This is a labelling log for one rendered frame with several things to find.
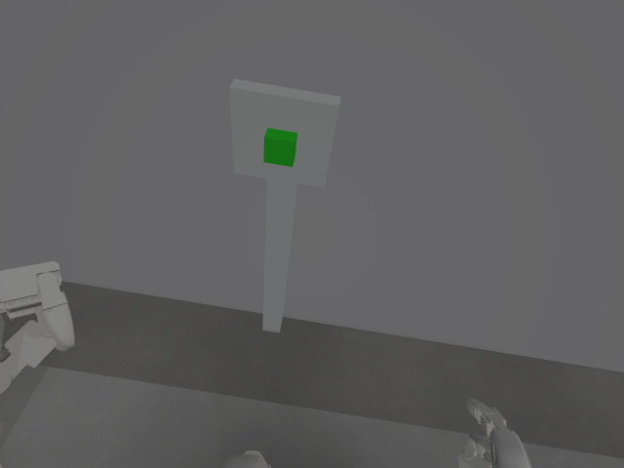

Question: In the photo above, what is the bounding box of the robot left shin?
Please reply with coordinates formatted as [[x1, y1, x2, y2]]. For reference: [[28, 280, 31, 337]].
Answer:
[[244, 450, 266, 462]]

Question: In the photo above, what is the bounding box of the left robot hand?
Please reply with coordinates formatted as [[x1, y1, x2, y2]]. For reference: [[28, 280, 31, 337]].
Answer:
[[0, 261, 75, 394]]

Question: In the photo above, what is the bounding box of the panel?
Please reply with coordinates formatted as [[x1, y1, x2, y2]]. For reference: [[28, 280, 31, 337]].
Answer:
[[229, 79, 341, 332]]

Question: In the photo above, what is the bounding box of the right robot hand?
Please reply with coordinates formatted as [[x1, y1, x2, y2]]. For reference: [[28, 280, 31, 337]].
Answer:
[[458, 399, 532, 468]]

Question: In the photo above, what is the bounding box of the button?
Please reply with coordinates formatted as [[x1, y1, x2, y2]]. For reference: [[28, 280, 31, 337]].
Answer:
[[263, 128, 297, 167]]

